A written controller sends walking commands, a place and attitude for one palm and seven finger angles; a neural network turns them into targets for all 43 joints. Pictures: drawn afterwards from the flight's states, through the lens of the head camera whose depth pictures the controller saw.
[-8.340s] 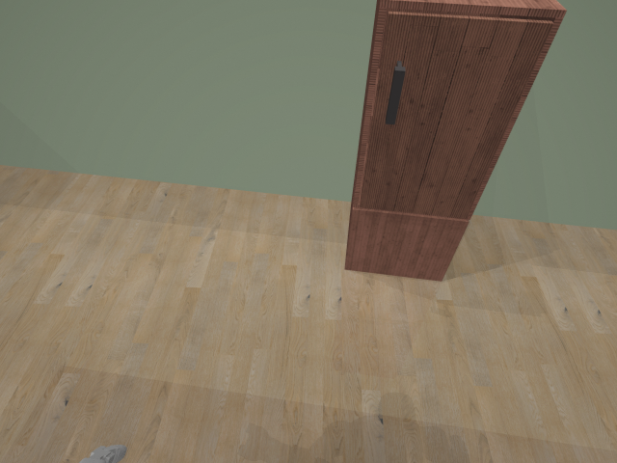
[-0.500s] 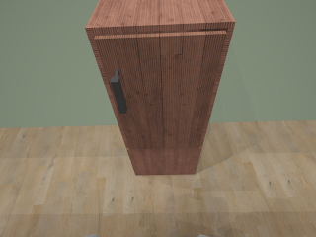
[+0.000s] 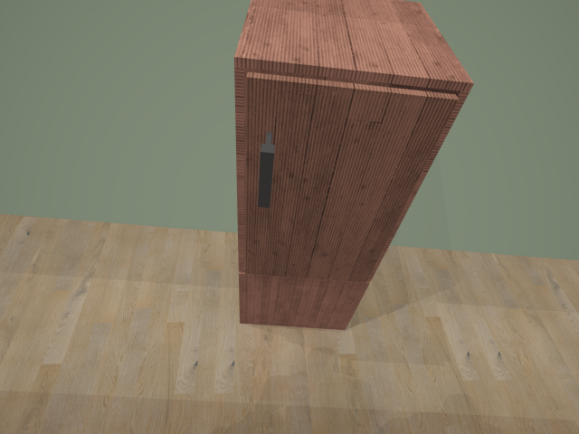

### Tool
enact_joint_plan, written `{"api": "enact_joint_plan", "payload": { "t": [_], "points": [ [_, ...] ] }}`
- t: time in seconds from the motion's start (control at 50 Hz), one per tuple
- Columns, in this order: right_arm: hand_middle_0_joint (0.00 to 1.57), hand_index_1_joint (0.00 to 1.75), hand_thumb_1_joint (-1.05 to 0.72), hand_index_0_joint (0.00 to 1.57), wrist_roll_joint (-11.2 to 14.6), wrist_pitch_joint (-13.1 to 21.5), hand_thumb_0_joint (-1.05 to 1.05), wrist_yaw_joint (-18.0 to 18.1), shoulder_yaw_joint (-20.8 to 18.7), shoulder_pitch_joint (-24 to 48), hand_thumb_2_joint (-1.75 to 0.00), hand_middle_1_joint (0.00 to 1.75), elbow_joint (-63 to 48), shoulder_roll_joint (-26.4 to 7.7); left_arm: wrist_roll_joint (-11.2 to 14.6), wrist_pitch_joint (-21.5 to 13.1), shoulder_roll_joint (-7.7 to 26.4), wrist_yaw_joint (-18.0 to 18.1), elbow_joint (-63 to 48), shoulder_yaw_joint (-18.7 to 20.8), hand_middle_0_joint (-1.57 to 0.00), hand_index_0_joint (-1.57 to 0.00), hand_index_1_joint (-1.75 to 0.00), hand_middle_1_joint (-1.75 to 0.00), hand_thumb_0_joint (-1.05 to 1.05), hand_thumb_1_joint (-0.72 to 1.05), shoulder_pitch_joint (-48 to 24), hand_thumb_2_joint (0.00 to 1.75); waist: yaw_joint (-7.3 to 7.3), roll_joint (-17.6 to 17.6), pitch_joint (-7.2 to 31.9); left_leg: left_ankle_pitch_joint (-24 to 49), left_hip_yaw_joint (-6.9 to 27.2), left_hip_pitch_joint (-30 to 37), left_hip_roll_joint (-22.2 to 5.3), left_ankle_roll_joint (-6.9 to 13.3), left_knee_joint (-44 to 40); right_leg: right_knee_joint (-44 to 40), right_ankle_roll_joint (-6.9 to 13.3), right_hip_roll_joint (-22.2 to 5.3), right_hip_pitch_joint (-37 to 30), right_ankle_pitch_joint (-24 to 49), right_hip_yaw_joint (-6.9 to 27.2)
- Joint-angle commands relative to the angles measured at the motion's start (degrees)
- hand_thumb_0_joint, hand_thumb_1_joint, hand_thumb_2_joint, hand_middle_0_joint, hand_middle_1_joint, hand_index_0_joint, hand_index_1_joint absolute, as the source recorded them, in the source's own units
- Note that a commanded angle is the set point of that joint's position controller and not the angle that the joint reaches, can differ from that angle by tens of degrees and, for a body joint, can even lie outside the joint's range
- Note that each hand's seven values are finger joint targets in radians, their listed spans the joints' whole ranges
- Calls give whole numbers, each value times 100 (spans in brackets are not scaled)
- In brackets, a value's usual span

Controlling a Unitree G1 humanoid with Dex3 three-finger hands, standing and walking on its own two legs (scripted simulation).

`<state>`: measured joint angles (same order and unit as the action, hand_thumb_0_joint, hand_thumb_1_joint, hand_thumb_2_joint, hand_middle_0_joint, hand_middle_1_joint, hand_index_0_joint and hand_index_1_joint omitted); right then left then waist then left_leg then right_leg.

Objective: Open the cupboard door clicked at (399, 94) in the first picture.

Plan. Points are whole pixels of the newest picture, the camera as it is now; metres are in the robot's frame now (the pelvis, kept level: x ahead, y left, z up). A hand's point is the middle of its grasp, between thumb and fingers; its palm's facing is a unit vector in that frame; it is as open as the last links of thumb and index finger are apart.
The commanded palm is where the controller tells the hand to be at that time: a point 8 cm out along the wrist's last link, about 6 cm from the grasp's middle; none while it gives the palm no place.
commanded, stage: come to a stop and stand still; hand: left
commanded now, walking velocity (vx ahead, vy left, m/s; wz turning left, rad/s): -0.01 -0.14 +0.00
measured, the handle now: (266, 170) +0.57 +0.09 +0.03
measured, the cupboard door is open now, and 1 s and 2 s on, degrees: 0 0 0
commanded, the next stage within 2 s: look again from close up in 0.78 s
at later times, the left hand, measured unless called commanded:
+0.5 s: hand out of the picture +0.01 +0.10 -0.17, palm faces +0.03 -0.97 -0.25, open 7.2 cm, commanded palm none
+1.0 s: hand out of the picture -0.06 +0.06 -0.19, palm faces +0.04 -0.99 -0.14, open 7.3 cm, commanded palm none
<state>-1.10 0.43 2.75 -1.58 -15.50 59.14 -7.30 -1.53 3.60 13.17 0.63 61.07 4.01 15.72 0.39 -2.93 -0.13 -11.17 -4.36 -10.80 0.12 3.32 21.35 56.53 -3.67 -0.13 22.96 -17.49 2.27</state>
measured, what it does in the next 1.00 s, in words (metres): steps on the spot: right foot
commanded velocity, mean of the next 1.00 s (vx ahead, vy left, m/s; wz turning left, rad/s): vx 0.00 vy -0.01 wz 0.00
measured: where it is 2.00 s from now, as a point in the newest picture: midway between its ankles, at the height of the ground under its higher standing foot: outside the picture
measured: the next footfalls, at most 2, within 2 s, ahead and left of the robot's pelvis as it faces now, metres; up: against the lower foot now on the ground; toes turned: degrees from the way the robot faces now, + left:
right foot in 0.34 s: +0.00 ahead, -0.18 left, +0.00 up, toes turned -3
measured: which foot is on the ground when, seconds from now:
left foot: down 0.00-1.00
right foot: up 0.00-0.32, down 0.34-1.00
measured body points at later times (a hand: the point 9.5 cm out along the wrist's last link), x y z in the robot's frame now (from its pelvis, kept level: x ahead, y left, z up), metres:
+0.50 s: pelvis -0.03 -0.09 -0.01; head -0.05 -0.11 +0.44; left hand +0.01 +0.15 -0.15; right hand -0.08 -0.29 -0.18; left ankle +0.00 +0.07 -0.75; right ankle -0.04 -0.18 -0.75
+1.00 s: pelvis -0.02 -0.07 -0.01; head -0.01 -0.08 +0.44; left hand -0.06 +0.12 -0.17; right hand -0.02 -0.30 -0.18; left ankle -0.01 +0.06 -0.75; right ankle -0.04 -0.18 -0.75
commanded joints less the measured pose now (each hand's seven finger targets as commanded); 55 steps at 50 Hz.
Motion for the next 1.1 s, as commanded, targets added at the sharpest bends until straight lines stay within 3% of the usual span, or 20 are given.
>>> {"api": "enact_joint_plan", "payload": {
  "t": [0.0,0.08,0.18,0.22,0.28,0.32,0.34,0.36,0.38,0.48,0.58,0.84,0.86,0.88,0.9,0.92,0.96,1.0,1.04,1.08],
  "points": [
    [20,30,-90,20,-24,79,0,140,-239,-747,-90,30,-13,-1062,44,-82,218,-15,-300,36,-20,-20,-30,-30,0,90,-116,90,-296,898,148,2297,1506,1435,-1881,321,-593,-119,-16,-177,849,-397,193],
    [20,30,-90,20,-25,50,0,124,-232,-822,-90,30,131,-1039,58,-66,109,-35,-246,-16,-20,-20,-30,-30,0,90,-185,90,-349,1146,163,2355,1383,1361,-1776,435,-575,-581,15,-218,465,-600,-14],
    [20,30,-90,20,-45,-3,0,28,-229,-572,-90,30,266,-1004,101,-121,-114,-10,-145,-128,-20,-20,-30,-30,0,90,-285,90,-289,1414,-81,1059,1355,447,-1564,463,-745,-1837,151,-212,-473,-794,-336],
    [20,30,-90,20,-28,-19,0,-15,-248,-440,-90,30,299,-1011,108,-158,-151,19,0,-149,-20,-20,-30,-30,0,90,-31,90,-150,1358,-105,347,1323,78,-1456,371,-746,-2403,197,-150,-905,-352,-489],
    [20,30,-90,20,47,-26,0,-64,-200,-444,-90,30,370,-717,85,-282,-11,85,216,-156,-20,-20,-30,-30,0,90,326,90,32,649,-114,-444,860,-654,-928,-118,-270,-3796,245,-372,-1940,733,-314],
    [20,30,-90,20,67,-63,0,-109,-55,-460,-90,30,349,-241,89,-372,359,138,183,-161,-20,-20,-30,-30,0,90,109,90,-75,-466,-426,-845,308,-778,-386,-430,292,-4440,674,-1333,-1268,-326,719],
    [20,30,-90,20,38,-97,0,-146,-44,-510,-90,30,365,-200,89,-353,440,140,115,-166,-20,-20,-30,-30,0,90,-77,90,-149,-281,-607,-799,279,-455,-365,-420,410,-4698,773,-1495,-655,-1034,763],
    [20,30,-90,20,-24,-137,0,-141,-45,-537,-90,30,415,-193,91,-385,439,140,89,-141,-20,-20,-30,-30,0,90,-127,90,-123,-860,-751,-585,233,-408,-360,-427,532,-4784,808,-1278,-409,-1107,814],
    [20,30,-90,20,-36,-156,0,-135,-48,-580,-90,30,451,-279,95,-388,327,146,97,-157,-20,-20,-30,-30,0,90,-140,90,-109,-1063,-923,-516,242,-412,-393,-417,648,-4824,826,-1218,-283,-1121,764],
    [20,30,-90,20,-6,-73,0,-96,-6,-898,-90,30,663,-301,144,-430,-17,140,132,-244,-20,-20,-30,-30,0,90,23,90,-172,-217,-754,251,394,-2,-513,-399,190,-4206,685,-725,-492,-144,263],
    [20,30,-90,20,4,-106,0,-86,-2,-747,-90,30,648,-300,124,-405,23,139,156,-209,-20,-20,-30,-30,0,90,169,90,-123,12,-860,127,330,23,-523,-450,285,-4360,654,-714,-367,-474,333],
    [20,30,-90,20,44,-25,0,-22,4,-570,-90,30,606,-320,113,-463,-180,148,368,-240,-20,-20,-30,-30,0,90,575,90,-81,259,-520,534,391,249,-610,-443,170,-4063,602,-590,-799,599,125],
    [20,30,-90,20,71,88,0,-105,18,254,-90,30,159,-505,11,-676,25,372,520,-230,-20,-20,-30,-30,0,90,1169,90,286,-32,-642,-240,182,-690,-490,-589,1567,-3933,160,-1059,-1055,3842,847],
    [20,30,-90,20,55,10,0,-130,16,-166,-90,30,-90,-216,-8,-734,247,337,222,-220,-20,-20,-30,-30,0,90,946,90,-145,32,-201,-981,477,-810,-357,-415,1824,-3812,412,-1382,-1296,3725,815],
    [20,30,-90,20,53,5,0,-133,-12,-261,-90,30,-32,-199,-5,-719,168,294,125,-230,-20,-20,-30,-30,0,90,728,90,-180,379,-122,-1029,370,-680,-389,-367,1777,-3765,787,-1286,-1183,3000,612],
    [20,30,-90,20,70,15,0,-155,5,-426,-90,30,28,-156,-14,-706,174,289,91,-224,-20,-20,-30,-30,0,90,605,90,-269,203,48,-852,240,-481,-368,-408,1441,-3794,959,-1124,-1099,2027,453],
    [20,30,-90,20,41,75,0,-179,37,-658,-90,30,8,-221,21,-675,40,261,-6,-237,-20,-20,-30,-30,0,90,510,90,-280,218,71,-175,373,-65,-352,-334,777,-3405,799,-716,-912,1038,93],
    [20,30,-90,20,16,154,0,-134,31,-733,-90,30,16,-499,59,-606,-239,254,-13,-281,-20,-20,-30,-30,0,90,587,90,-178,190,-155,337,706,-321,-721,-148,463,-3177,647,-385,-851,485,-60],
    [20,30,-90,20,7,173,0,-116,54,-562,-90,30,-5,-534,38,-524,-224,233,-1,-293,-20,-20,-30,-30,0,90,615,90,-49,904,-409,279,874,-637,-767,-62,136,-3049,600,-341,-968,229,-192],
    [20,30,-90,20,12,166,0,-103,66,-427,-90,30,-60,-607,33,-497,-176,193,8,-299,-20,-20,-30,-30,0,90,675,90,17,769,-525,156,919,-718,-745,-20,-1,-3024,569,-314,-1009,289,-204]
  ]
}}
